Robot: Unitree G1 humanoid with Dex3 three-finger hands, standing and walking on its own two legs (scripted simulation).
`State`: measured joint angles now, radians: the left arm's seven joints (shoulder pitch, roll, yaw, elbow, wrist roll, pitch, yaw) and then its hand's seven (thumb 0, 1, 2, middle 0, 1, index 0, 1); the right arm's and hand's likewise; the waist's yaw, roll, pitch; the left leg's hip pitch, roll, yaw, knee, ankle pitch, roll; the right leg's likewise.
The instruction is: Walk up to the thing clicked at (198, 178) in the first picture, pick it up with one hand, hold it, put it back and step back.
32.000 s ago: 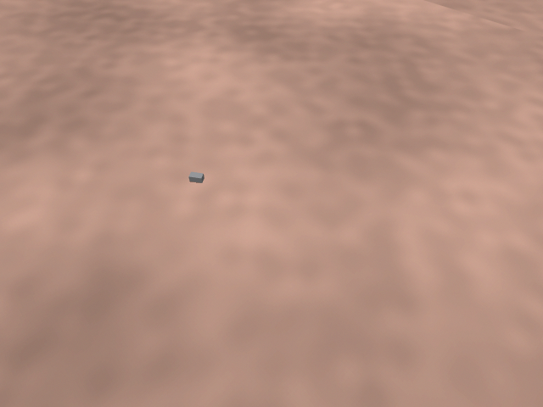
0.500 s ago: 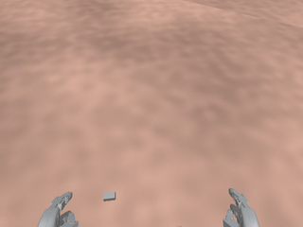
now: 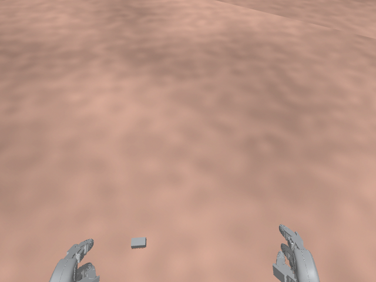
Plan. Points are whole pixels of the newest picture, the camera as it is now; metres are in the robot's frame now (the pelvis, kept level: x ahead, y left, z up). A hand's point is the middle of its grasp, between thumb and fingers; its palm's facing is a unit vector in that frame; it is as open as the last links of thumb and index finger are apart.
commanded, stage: home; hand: left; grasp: from above
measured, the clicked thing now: (138, 242) +0.43 +0.20 -0.70
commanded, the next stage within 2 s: stand in 1.52 s
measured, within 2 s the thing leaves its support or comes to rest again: neither
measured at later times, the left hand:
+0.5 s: hand out of the picture +0.16 +0.18 -0.05, palm faces +0.03 -0.98 -0.20, open 7.4 cm
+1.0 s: hand (97, 277) +0.17 +0.18 -0.05, palm faces +0.03 -0.98 -0.20, open 7.4 cm
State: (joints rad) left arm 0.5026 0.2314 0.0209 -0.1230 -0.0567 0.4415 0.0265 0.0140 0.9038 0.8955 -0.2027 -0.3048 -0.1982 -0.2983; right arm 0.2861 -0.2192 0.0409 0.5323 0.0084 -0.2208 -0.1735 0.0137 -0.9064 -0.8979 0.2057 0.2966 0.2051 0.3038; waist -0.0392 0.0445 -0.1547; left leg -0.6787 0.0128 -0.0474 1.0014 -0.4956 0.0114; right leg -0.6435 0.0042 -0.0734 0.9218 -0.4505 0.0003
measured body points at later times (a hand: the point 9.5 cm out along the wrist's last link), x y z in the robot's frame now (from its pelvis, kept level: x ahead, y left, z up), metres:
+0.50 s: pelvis -0.01 +0.00 +0.00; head +0.01 +0.01 +0.45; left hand +0.15 +0.23 -0.03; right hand +0.15 -0.24 -0.06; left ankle +0.00 +0.11 -0.68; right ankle +0.01 -0.12 -0.68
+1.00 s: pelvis +0.01 +0.00 +0.00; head +0.03 +0.01 +0.45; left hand +0.16 +0.23 -0.03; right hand +0.16 -0.24 -0.07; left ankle +0.00 +0.11 -0.68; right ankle +0.01 -0.12 -0.68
